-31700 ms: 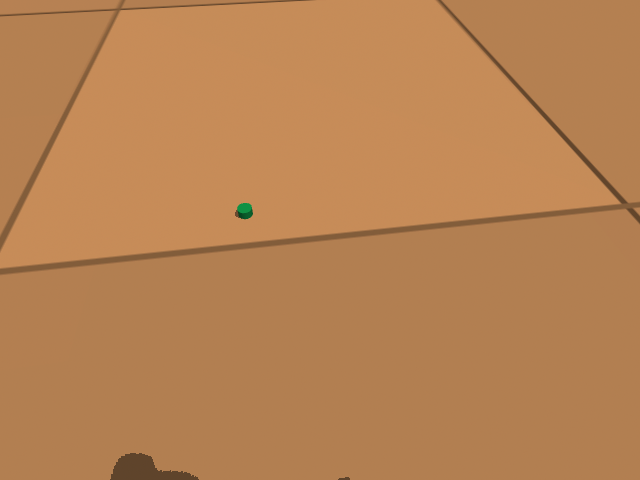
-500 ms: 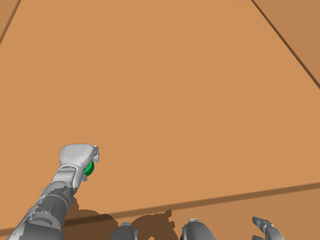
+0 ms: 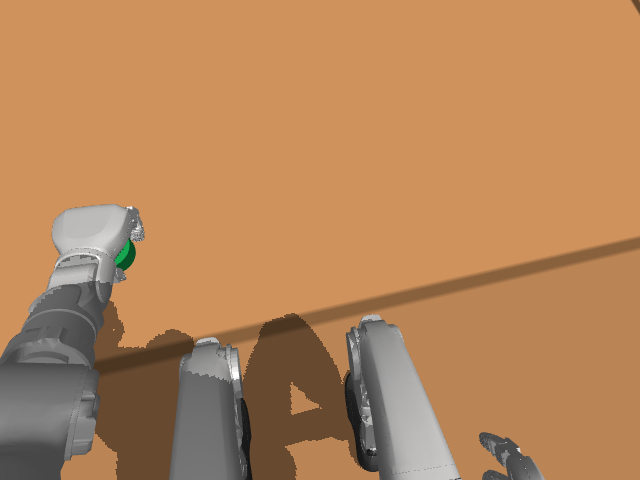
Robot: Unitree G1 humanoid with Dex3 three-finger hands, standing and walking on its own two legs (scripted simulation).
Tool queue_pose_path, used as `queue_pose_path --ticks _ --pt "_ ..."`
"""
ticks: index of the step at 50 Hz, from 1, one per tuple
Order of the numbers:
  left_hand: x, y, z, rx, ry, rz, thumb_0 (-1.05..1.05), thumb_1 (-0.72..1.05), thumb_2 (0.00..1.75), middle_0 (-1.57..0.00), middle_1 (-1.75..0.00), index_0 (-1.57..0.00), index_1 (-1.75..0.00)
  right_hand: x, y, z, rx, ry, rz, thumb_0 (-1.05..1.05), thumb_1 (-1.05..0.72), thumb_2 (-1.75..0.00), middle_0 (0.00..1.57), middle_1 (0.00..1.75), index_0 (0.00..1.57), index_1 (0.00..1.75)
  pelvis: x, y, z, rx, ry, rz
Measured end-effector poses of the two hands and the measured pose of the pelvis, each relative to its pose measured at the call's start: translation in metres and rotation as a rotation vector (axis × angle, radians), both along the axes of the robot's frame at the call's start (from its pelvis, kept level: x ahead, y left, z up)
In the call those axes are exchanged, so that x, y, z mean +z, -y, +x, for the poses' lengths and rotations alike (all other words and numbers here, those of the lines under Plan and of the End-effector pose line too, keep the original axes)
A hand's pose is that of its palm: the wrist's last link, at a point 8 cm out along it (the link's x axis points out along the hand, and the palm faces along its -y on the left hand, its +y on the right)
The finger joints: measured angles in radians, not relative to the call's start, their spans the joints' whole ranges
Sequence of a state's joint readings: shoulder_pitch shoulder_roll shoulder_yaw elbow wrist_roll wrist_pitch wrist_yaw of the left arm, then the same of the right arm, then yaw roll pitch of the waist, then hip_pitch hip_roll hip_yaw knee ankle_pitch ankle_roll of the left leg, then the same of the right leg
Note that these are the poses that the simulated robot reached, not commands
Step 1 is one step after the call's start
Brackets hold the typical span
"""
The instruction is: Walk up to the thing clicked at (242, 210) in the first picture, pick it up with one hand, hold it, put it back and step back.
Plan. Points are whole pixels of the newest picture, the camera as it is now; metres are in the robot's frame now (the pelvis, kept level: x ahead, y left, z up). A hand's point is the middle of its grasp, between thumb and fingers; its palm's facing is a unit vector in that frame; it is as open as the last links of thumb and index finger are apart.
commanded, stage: crouch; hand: left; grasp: from above
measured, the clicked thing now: (109, 250) +0.44 +0.26 -0.17
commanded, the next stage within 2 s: lower in 1.00 s
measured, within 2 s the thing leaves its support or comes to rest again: neither
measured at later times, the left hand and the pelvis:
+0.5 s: hand (129, 263) +0.45 +0.26 -0.27, palm faces -0.45 -0.02 -0.89, open 7.8 cm; pelvis -0.01 +0.00 -0.11, yaw -2 degrees
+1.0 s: hand (137, 264) +0.47 +0.27 -0.33, palm faces -0.45 -0.02 -0.89, open 7.7 cm; pelvis -0.01 +0.00 -0.17, yaw -4 degrees
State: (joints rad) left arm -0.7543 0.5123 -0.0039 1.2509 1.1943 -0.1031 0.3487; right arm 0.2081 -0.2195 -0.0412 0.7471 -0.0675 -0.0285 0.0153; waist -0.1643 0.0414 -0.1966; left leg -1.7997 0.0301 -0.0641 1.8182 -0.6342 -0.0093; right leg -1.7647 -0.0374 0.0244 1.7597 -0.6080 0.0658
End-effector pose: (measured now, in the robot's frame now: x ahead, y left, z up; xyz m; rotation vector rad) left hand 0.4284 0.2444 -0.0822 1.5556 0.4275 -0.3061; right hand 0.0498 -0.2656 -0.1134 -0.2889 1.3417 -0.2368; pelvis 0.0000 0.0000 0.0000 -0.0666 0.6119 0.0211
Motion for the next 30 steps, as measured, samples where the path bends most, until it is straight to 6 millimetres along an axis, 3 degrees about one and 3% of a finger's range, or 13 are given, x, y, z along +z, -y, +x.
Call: queue_pose_path --ticks 6,12,19,30 --pt "-0.05 -0.006 0.006 -0.006 0.008 -0.014 0.0 0.26 0.36 -0.6 -0.69 -0.84 -0.64 -0.036 0.003 0.005 0.052 -0.009 -0.004 0.0 -0.91 -0.9 0.21 0.3 0.2 0.3 -0.04 0.002 -0.004 0.004 -0.026 -0.015" --pt "-0.086 -0.013 0.014 0.004 0.018 -0.01 0.0 0.25 0.37 -0.6 -0.7 -0.84 -0.64 -0.061 0.011 0.008 0.09 -0.024 -0.014 0.0 -0.91 -0.9 0.21 0.3 0.2 0.3 -0.07 0.004 -0.007 0.004 -0.035 -0.024" --pt "-0.113 -0.017 0.024 0.011 0.013 -0.013 0.0 0.24 0.4 -0.6 -0.7 -0.83 -0.66 -0.081 0.018 0.002 0.103 -0.053 -0.019 0.0 -0.91 -0.9 0.21 0.3 0.2 0.3 -0.095 0.005 -0.009 -0.004 -0.029 -0.032" --pt "-0.148 -0.017 0.031 -0.006 -0.009 -0.028 0.0 0.24 0.41 -0.59 -0.7 -0.83 -0.66 -0.107 0.019 -0.025 0.089 -0.119 -0.007 0.0 -0.91 -0.9 0.21 0.3 0.2 0.3 -0.127 0.004 -0.013 -0.013 -0.013 -0.041"
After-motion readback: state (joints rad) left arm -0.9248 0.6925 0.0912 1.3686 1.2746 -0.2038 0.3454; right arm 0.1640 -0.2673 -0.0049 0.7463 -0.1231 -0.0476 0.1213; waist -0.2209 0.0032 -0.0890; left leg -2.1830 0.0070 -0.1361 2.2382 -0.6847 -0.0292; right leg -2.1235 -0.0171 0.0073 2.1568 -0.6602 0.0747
